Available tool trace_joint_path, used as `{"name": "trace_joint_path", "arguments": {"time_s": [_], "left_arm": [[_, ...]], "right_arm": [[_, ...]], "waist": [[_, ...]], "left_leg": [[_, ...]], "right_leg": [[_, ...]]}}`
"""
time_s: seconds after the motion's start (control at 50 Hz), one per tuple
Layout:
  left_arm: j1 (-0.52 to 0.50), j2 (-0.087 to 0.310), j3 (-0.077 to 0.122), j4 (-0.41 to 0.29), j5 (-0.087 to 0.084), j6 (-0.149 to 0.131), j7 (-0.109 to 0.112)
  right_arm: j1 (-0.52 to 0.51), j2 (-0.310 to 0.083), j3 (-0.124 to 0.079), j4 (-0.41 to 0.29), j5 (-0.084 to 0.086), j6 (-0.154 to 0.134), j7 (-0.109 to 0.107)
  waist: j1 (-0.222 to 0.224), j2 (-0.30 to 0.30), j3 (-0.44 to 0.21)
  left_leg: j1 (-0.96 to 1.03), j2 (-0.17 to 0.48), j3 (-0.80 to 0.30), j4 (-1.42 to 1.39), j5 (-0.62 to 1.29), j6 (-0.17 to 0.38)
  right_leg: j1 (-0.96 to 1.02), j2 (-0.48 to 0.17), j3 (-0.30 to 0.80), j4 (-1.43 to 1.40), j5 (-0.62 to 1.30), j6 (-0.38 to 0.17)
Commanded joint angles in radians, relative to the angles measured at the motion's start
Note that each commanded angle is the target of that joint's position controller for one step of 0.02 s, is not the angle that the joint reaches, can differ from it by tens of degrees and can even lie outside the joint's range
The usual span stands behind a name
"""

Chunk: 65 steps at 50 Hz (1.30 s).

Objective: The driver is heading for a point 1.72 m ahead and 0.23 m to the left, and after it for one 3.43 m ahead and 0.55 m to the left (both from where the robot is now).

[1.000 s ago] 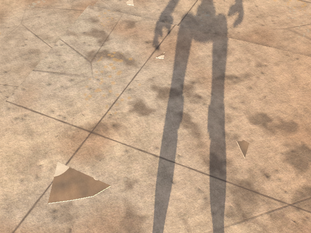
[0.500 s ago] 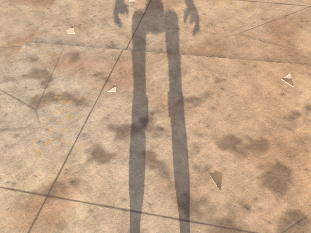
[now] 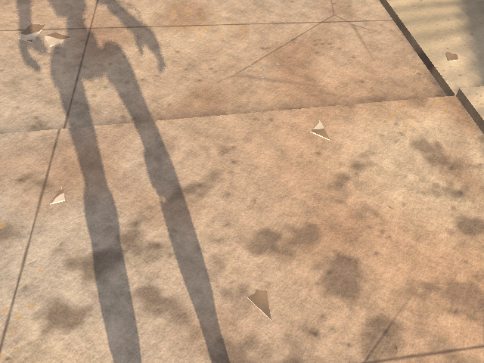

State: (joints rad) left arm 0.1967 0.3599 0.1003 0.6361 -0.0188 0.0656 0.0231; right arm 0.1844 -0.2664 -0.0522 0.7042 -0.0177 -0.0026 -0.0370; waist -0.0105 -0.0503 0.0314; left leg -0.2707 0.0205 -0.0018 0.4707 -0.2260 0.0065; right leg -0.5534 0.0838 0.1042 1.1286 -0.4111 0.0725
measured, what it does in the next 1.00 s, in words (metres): steps on the spot, turning left: right foot, then left foot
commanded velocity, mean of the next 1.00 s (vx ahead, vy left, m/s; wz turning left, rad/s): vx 0.00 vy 0.00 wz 0.17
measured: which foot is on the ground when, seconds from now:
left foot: down 0.00-0.26, up 0.28-0.68, down 0.70-1.00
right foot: up 0.00-0.22, down 0.24-0.70, up 0.72-1.00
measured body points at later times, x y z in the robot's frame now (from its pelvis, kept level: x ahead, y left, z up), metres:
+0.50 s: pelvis +0.00 -0.04 -0.01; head +0.02 -0.04 +0.44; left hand +0.21 +0.19 -0.09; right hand +0.08 -0.33 -0.13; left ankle +0.00 +0.09 -0.73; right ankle -0.02 -0.14 -0.74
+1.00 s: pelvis -0.01 +0.03 +0.01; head +0.03 +0.07 +0.45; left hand +0.08 +0.35 -0.11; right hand +0.20 -0.22 -0.07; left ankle -0.01 +0.09 -0.74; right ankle +0.04 -0.16 -0.66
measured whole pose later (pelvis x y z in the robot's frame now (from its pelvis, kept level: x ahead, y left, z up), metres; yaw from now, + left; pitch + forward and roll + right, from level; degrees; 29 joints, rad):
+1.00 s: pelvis -0.01 +0.03 +0.01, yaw +15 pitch +1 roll -3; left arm 0.08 0.33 0.10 0.75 -0.01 0.03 0.05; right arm 0.20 -0.30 -0.05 0.63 0.01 0.01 -0.02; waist -0.01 -0.03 0.07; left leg -0.25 -0.06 -0.09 0.42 -0.18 0.09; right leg -0.50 0.01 0.09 1.02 -0.33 0.09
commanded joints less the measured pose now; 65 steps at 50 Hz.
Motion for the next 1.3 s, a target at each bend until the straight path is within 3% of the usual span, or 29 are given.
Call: {"name": "trace_joint_path", "arguments": {"time_s": [0.02,0.08,0.14,0.18,0.22,0.24,0.26,0.28,0.3,0.32,0.36,0.44,0.52,0.56,0.62,0.68,0.7,0.72,0.74,0.76,0.8,0.82,0.86,1.0,1.12,1.2,1.26,1.28,1.3], "left_arm": [[-0.039,0.039,0.009,-0.086,-0.01,-0.006,-0.002],[-0.074,0.02,-0.003,-0.111,-0.004,-0.009,-0.014],[-0.067,0.013,-0.009,-0.114,0.003,-0.009,-0.022],[-0.046,0.021,-0.006,-0.104,0.004,-0.006,-0.025],[0.023,-0.005,-0.011,-0.065,0.01,-0.009,-0.028],[0.038,0.007,-0.012,-0.056,0.016,-0.011,-0.024],[0.069,0.059,-0.009,-0.058,0.027,-0.012,-0.011],[-0.012,0.057,-0.021,-0.059,0.052,-0.018,-0.01],[-0.059,-0.006,-0.034,-0.07,0.062,-0.034,-0.018],[-0.094,-0.005,-0.036,-0.055,0.065,-0.046,-0.02],[-0.109,0.044,-0.02,-0.042,0.048,-0.057,-0.012],[-0.065,0.063,-0.006,-0.016,0.033,-0.045,0.01],[-0.068,0.069,0.004,-0.009,0.03,-0.053,0.019],[-0.124,0.068,0.008,-0.009,0.024,-0.058,0.011],[-0.167,0.078,0.014,-0.003,0.019,-0.05,0.005],[-0.159,0.08,0.016,0.022,-0.007,-0.038,0.007],[-0.09,0.05,0.011,0.051,-0.004,-0.04,0.004],[-0.093,-0.011,-0.01,0.017,0.05,-0.041,0.002],[-0.202,0.013,-0.008,-0.018,0.039,-0.044,0.009],[-0.207,0.048,0.002,-0.01,0.017,-0.042,0.013],[-0.177,0.058,0.011,0.022,0.018,-0.044,0.025],[-0.165,0.067,0.016,0.029,0.023,-0.043,0.029],[-0.125,0.053,0.015,0.047,0.015,-0.045,0.022],[-0.147,0.041,0.013,0.049,0.013,-0.052,0.025],[-0.136,0.042,0.01,0.058,0.012,-0.075,0.013],[-0.102,0.033,-0.002,0.071,0.01,-0.086,-0.004],[-0.057,-0.017,-0.027,0.093,0.022,-0.097,-0.025],[-0.067,0.012,-0.027,0.088,0.034,-0.099,-0.026],[-0.084,0.095,-0.015,0.07,0.037,-0.099,-0.021]], "right_arm": [[-0.018,-0.147,-0.036,-0.067,-0.002,0.002,-0.014],[0.001,-0.184,-0.053,-0.06,0.002,0.012,-0.013],[-0.013,-0.211,-0.062,-0.054,0.014,0.014,0.004],[-0.017,-0.215,-0.063,-0.043,0.029,0.012,0.014],[-0.039,-0.187,-0.048,-0.027,0.05,0.01,0.02],[0.01,-0.14,-0.029,0.001,0.048,0.001,0.027],[0.039,-0.06,0.003,-0.004,0.001,-0.013,0.041],[0.049,-0.031,0.015,-0.012,-0.009,-0.02,0.048],[-0.002,-0.103,0.001,-0.004,0.001,-0.012,0.041],[-0.021,-0.122,-0.007,-0.004,0.015,-0.009,0.039],[-0.032,-0.15,-0.014,0.007,0.011,0.004,0.024],[0.001,-0.164,-0.022,0.002,0.028,0.016,0.025],[-0.005,-0.131,-0.034,-0.02,0.036,0.042,0.032],[0.018,-0.119,-0.035,-0.017,0.036,0.055,0.034],[0.028,-0.118,-0.035,-0.03,0.037,0.059,0.046],[0.088,-0.125,-0.046,-0.031,0.039,0.058,0.061],[0.106,-0.171,-0.063,-0.033,0.03,0.053,0.051],[0.126,-0.323,-0.098,-0.062,0.027,0.043,0.028],[0.147,-0.314,-0.083,-0.087,-0.015,0.018,0.044],[0.118,-0.285,-0.074,-0.092,-0.017,-0.007,0.053],[0.038,-0.237,-0.064,-0.093,0.021,-0.018,0.04],[0.011,-0.22,-0.056,-0.099,0.033,-0.014,0.031],[0.012,-0.206,-0.048,-0.114,0.027,-0.007,0.019],[0.025,-0.217,-0.055,-0.136,0.026,0.01,0.004],[-0.007,-0.217,-0.057,-0.154,0.017,0.023,0.006],[-0.033,-0.169,-0.033,-0.148,0.005,0.029,0.015],[-0.044,-0.095,0.003,-0.11,0.006,0.024,0.024],[0.006,-0.092,0.005,-0.085,-0.006,0.013,0.027],[0.068,-0.111,-0.001,-0.075,-0.029,0.002,0.029]], "waist": [[-0.018,0.218,-0.056],[-0.042,0.234,-0.09],[-0.039,0.247,-0.105],[-0.03,0.248,-0.106],[0.019,0.218,-0.103],[0.02,0.168,-0.116],[-0.006,-0.024,-0.193],[-0.044,-0.179,-0.173],[-0.001,-0.106,-0.151],[-0.017,-0.108,-0.115],[-0.003,-0.14,-0.069],[0.013,-0.111,-0.036],[0.033,-0.065,-0.02],[0.009,-0.033,-0.025],[-0.001,-0.055,-0.065],[-0.036,-0.048,-0.098],[-0.028,0.059,-0.097],[-0.005,0.389,-0.095],[-0.071,0.333,-0.167],[-0.062,0.202,-0.146],[-0.016,0.107,-0.095],[0.0,0.12,-0.092],[0.012,0.142,-0.119],[-0.011,0.172,-0.081],[-0.02,0.193,-0.083],[-0.026,0.192,-0.122],[0.021,0.158,-0.109],[0.0,0.118,-0.1],[-0.059,-0.005,-0.098]], "left_leg": [[0.193,0.216,-0.14,-0.137,0.355,0.192],[0.243,0.256,-0.115,-0.125,0.391,0.21],[0.186,0.267,-0.09,-0.114,0.442,0.219],[0.188,0.277,-0.096,-0.089,0.45,0.218],[0.126,0.242,-0.081,-0.03,0.421,0.177],[0.04,0.208,-0.059,-0.006,0.317,0.109],[-0.09,0.128,0.009,0.122,0.024,0.012],[-0.127,0.077,0.029,0.116,-0.277,-0.052],[-0.063,0.089,-0.006,0.143,-0.268,-0.076],[-0.059,0.074,0.003,0.113,-0.182,-0.073],[-0.062,0.057,0.006,0.077,-0.045,-0.077],[-0.109,0.04,0.022,0.18,-0.052,-0.051],[-0.269,0.071,-0.02,0.515,-0.388,-0.045],[-0.242,0.082,-0.014,0.495,-0.345,-0.059],[-0.131,0.06,0.038,0.367,-0.237,-0.056],[0.025,-0.002,0.104,0.098,-0.017,-0.008],[0.119,-0.001,0.029,-0.021,0.177,0.033],[0.285,0.27,-0.379,-0.084,0.615,0.168],[0.237,0.392,-0.573,-0.127,0.646,0.36],[0.239,0.36,-0.491,-0.132,0.583,0.356],[0.227,0.26,-0.368,-0.117,0.425,0.249],[0.21,0.233,-0.34,-0.118,0.432,0.224],[0.207,0.198,-0.312,-0.129,0.458,0.216],[0.212,0.163,-0.373,-0.16,0.222,0.215],[0.147,0.142,-0.431,-0.133,0.143,0.222],[0.12,0.15,-0.413,-0.084,0.282,0.222],[0.055,0.107,-0.355,-0.069,0.25,0.163],[0.034,0.069,-0.322,-0.06,0.165,0.116],[0.018,-0.009,-0.244,0.007,0.017,0.068]], "right_leg": [[-0.11,-0.053,-0.048,-0.015,0.033,0.04],[-0.041,-0.094,-0.075,-0.165,0.008,0.042],[0.111,-0.088,-0.12,-0.316,-0.019,0.017],[0.171,-0.077,-0.135,-0.434,0.011,-0.008],[0.338,-0.058,-0.146,-0.727,0.213,-0.062],[0.489,-0.087,-0.096,-0.834,0.357,-0.09],[0.679,-0.274,0.114,-0.804,0.652,-0.129],[0.559,-0.406,0.176,-0.756,0.708,-0.263],[0.47,-0.364,0.135,-0.776,0.558,-0.295],[0.451,-0.312,0.084,-0.778,0.47,-0.258],[0.437,-0.278,0.042,-0.779,0.41,-0.21],[0.43,-0.33,0.043,-0.768,0.417,-0.241],[0.452,-0.475,0.108,-0.789,0.596,-0.352],[0.439,-0.449,0.035,-0.778,0.633,-0.334],[0.428,-0.41,-0.062,-0.737,0.667,-0.293],[0.402,-0.373,-0.148,-0.607,0.562,-0.211],[0.327,-0.311,-0.218,-0.469,0.38,-0.135],[0.022,-0.164,-0.297,-0.139,-0.119,-0.016],[-0.06,-0.062,-0.101,0.062,-0.334,-0.001],[-0.095,-0.087,-0.043,0.135,-0.284,-0.012],[-0.119,-0.124,-0.023,0.085,-0.107,-0.027],[-0.095,-0.129,-0.017,0.056,-0.045,-0.022],[-0.044,-0.103,-0.022,0.056,0.032,-0.006],[-0.048,-0.083,0.007,-0.169,0.092,0.036],[0.048,-0.079,0.012,-0.327,0.076,0.034],[0.186,-0.103,-0.026,-0.417,0.066,0.016],[0.394,-0.113,-0.047,-0.741,0.304,-0.02],[0.45,-0.144,0.007,-0.77,0.429,-0.044],[0.464,-0.237,0.113,-0.741,0.632,-0.096]]}}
